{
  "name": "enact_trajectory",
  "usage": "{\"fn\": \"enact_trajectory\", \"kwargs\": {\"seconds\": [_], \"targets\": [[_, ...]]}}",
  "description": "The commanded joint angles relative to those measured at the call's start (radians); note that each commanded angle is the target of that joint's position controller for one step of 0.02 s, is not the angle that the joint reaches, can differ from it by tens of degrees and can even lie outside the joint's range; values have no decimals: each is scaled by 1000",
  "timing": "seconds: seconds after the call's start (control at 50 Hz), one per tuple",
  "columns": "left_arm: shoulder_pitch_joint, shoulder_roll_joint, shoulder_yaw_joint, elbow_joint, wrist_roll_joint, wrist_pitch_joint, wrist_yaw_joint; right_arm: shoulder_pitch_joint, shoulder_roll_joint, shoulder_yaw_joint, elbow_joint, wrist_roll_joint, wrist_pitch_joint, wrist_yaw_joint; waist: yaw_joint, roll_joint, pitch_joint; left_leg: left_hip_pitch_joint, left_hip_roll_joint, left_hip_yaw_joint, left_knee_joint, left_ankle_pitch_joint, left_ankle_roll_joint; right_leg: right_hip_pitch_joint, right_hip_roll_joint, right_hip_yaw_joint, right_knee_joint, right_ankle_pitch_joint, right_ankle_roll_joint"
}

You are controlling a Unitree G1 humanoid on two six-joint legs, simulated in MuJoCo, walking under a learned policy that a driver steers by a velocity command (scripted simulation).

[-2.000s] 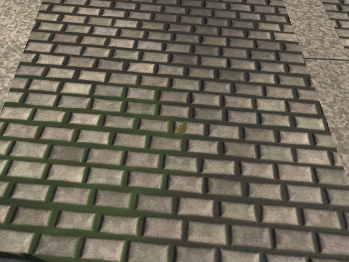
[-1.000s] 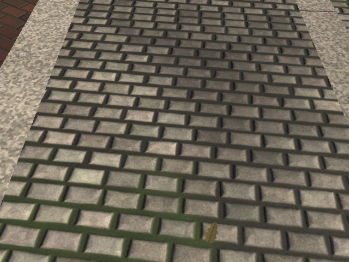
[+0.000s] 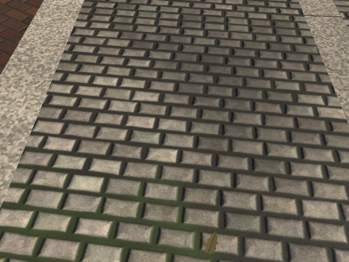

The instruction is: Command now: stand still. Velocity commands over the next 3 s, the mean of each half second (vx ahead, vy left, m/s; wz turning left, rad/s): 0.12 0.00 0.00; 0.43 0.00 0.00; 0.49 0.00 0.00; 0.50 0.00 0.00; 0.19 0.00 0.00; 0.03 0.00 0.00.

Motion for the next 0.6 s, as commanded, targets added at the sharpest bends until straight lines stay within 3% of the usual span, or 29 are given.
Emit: {"fn": "enact_trajectory", "kwargs": {"seconds": [0.02,0.22,0.24,0.28,0.3,0.34,0.36,0.4,0.46,0.5,0.52,0.54,0.56,0.58,0.6], "targets": [[86,58,7,1,0,-2,2,74,-67,-9,-4,0,-3,-2,0,5,71,7,132,-149,-88,19,-1,-87,-93,89,-74,72,-34],[99,51,6,7,0,-2,3,83,-63,-8,0,0,-4,-3,0,4,74,10,132,-151,-91,20,1,-88,-93,86,-71,72,-31],[111,48,6,10,2,-2,2,91,-64,-8,2,0,-3,-2,0,11,55,16,126,-154,-100,-57,4,-84,-81,78,-69,14,-33],[121,56,13,2,10,2,-1,98,-105,-26,-2,2,6,-2,-1,49,68,-7,119,-182,-113,-320,33,-124,-29,33,3,-178,-45],[114,56,16,-11,16,3,-5,116,-125,-37,-3,0,14,0,-8,70,91,-18,139,-221,-130,-486,61,-184,-5,12,57,-271,-55],[76,36,14,-44,33,2,-18,181,-149,-55,5,-3,22,5,-36,116,149,-15,255,-377,-219,-703,131,-315,18,-45,195,-285,-64],[59,29,13,-60,37,-4,-24,198,-155,-61,7,-5,22,7,-42,134,154,-26,314,-448,-264,-720,164,-328,5,-58,274,-235,-65],[27,44,22,-88,33,-20,-38,175,-158,-68,-5,-13,11,11,-28,95,139,-59,354,-478,-303,-611,187,-323,-28,-29,369,-216,-69],[74,35,30,-95,19,-40,-50,70,-169,-73,-42,-2,-6,15,35,75,89,-122,292,-338,-276,-474,142,-196,-22,-36,285,-190,-76],[182,9,32,-59,14,-45,-45,9,-167,-77,-61,9,-7,19,89,76,94,-254,216,-229,-191,-491,113,17,27,-91,92,-83,-81],[242,19,38,-34,15,-45,-39,-10,-153,-76,-70,5,-7,21,107,45,112,-325,173,-185,-98,-501,100,106,43,-87,14,-88,-83],[314,61,48,-22,26,-50,-29,-45,-110,-65,-95,1,-15,26,130,-62,104,-444,113,-108,91,-460,72,212,-76,80,-89,-212,-100],[388,159,71,-25,22,-55,-20,-70,-31,-42,-135,5,-24,37,144,-273,84,-583,-7,38,390,-374,24,260,-324,488,-303,-533,-163],[349,187,82,-25,22,-42,-18,-86,-96,-54,-149,-37,-26,45,111,-193,174,-629,38,-26,538,-322,36,131,-397,600,-339,-636,-214],[264,165,77,-54,19,-43,-21,-88,-111,-58,-155,-41,-31,58,57,-118,196,-619,73,-62,598,-240,38,61,-375,564,-339,-592,-217]]}}
Next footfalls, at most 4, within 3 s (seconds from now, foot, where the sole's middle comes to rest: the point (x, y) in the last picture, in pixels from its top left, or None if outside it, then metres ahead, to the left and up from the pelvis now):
1.00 left None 0.42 0.06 -0.78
1.54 right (204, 210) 0.75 -0.11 -0.78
2.08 left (163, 154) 1.06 0.07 -0.78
2.50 right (204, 156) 1.04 -0.13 -0.78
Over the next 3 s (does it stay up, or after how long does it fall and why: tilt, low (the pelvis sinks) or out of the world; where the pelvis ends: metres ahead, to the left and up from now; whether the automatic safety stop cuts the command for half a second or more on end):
stays up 1.01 -0.02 0.00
